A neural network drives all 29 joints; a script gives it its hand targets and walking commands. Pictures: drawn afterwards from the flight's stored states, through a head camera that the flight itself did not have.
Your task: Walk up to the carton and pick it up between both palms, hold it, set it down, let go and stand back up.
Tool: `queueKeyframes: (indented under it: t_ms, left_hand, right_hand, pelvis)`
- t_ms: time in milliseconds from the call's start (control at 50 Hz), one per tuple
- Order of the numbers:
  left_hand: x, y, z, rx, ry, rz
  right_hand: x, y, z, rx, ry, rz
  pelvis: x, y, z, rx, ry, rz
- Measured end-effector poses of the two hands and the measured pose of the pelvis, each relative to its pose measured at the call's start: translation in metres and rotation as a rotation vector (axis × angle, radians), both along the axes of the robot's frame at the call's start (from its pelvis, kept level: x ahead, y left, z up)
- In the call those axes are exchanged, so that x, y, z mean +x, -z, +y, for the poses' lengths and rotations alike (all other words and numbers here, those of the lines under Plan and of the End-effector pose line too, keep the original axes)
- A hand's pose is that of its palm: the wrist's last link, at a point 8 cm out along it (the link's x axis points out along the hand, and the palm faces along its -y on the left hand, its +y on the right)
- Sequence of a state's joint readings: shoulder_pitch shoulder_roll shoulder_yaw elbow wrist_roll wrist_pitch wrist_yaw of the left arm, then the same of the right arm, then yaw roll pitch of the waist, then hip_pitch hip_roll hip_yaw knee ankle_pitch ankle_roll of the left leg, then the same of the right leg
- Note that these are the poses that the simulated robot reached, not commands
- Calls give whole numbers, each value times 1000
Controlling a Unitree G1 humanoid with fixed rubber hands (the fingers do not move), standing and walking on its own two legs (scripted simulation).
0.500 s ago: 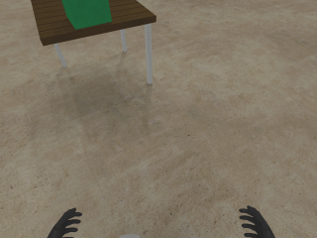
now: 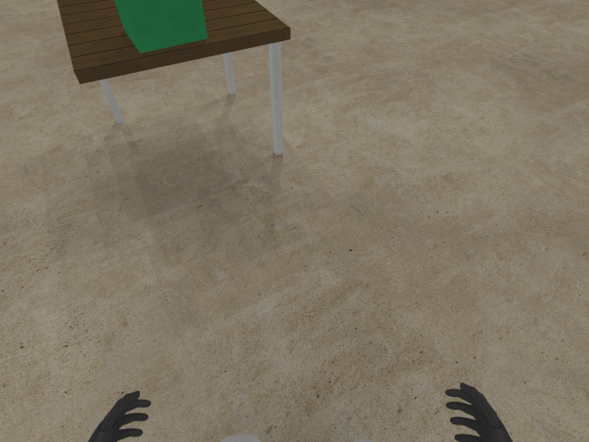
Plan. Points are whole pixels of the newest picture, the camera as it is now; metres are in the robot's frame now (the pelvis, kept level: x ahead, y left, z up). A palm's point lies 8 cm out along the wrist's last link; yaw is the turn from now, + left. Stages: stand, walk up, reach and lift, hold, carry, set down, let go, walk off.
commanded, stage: stand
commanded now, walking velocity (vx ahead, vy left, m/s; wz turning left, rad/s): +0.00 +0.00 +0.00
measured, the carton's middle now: (156, 0) +1.49 +0.57 +0.02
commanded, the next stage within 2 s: walk up in 0.54 s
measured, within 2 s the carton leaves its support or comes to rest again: neither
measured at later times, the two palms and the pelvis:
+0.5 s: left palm out of the picture +0.11 +0.28 -0.09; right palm out of the picture +0.14 -0.25 -0.08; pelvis -0.01 +0.00 +0.00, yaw +0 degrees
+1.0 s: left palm (41, 437) +0.13 +0.36 -0.08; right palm out of the picture +0.09 -0.26 -0.07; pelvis +0.02 +0.04 +0.00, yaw +1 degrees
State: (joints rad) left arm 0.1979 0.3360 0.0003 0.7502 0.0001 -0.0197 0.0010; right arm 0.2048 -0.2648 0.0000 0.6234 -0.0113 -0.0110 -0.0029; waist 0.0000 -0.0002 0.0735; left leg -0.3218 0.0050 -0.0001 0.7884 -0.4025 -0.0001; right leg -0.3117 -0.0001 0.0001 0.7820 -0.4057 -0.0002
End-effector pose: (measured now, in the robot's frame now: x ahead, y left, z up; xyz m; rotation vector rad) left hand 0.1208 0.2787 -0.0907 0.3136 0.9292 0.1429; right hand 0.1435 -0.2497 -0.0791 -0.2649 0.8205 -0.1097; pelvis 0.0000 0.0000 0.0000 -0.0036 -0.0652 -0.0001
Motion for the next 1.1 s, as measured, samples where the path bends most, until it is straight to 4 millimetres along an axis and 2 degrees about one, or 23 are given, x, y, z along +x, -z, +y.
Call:
queueKeyframes:
  t_ms: [400,760,840,960,1020,1100]
  left_hand:
    - [-10,0,1,1,-7,25]
    - [-25,-2,3,-7,-7,48]
    - [-21,-7,19,4,-11,12]
    - [2,-12,65,29,-30,-33]
    - [17,-7,90,43,-39,-61]
    - [26,-13,102,43,-59,-57]
  right_hand:
    - [-2,-2,0,0,1,11]
    - [-19,-1,-2,6,-3,46]
    - [-25,-3,-7,-7,-28,75]
    - [-37,-12,-8,-72,-30,139]
    - [-56,-4,-4,-106,-9,195]
    - [-80,-4,3,-114,0,304]
  pelvis:
    - [-4,-4,0,0,0,7]
    - [-14,-8,0,0,0,9]
    - [-10,-8,5,-5,-3,0]
    - [9,-8,30,-39,-9,8]
    - [20,2,45,-31,-27,-5]
    - [36,-4,54,-10,-52,7]
